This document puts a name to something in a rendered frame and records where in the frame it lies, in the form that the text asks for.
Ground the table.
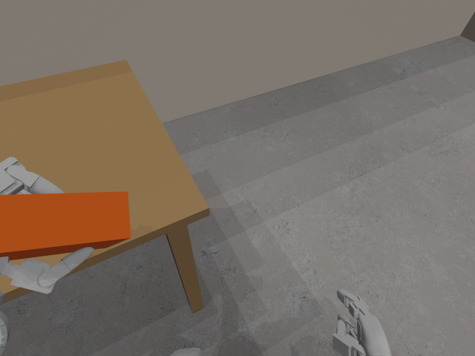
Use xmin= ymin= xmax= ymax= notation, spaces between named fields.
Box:
xmin=0 ymin=60 xmax=210 ymax=314

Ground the robot right hand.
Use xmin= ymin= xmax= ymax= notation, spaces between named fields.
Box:
xmin=333 ymin=289 xmax=392 ymax=356

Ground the robot left hand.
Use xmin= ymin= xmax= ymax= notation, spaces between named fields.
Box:
xmin=0 ymin=157 xmax=95 ymax=294

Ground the sponge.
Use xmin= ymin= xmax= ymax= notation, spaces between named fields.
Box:
xmin=0 ymin=191 xmax=131 ymax=260

